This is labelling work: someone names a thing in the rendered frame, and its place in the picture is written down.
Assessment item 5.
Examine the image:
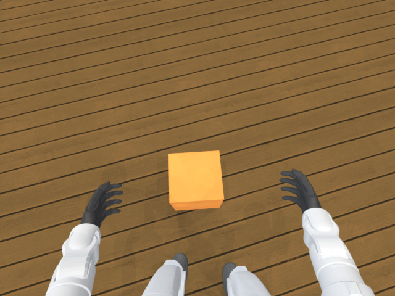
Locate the carton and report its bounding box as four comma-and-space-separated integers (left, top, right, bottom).
168, 150, 224, 211

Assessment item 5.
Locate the robot left shin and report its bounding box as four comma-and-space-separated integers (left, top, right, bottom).
163, 260, 182, 268

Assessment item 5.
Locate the robot left hand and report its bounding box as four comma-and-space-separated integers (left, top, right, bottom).
80, 181, 123, 229

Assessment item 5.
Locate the robot left forearm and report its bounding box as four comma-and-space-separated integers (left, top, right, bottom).
46, 223, 101, 296

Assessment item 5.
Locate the robot right hand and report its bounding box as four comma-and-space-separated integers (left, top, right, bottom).
280, 168, 322, 214

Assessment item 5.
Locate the robot right forearm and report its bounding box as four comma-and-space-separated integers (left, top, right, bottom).
302, 208, 375, 296

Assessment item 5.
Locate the left robot thigh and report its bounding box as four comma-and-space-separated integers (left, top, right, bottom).
142, 265, 186, 296

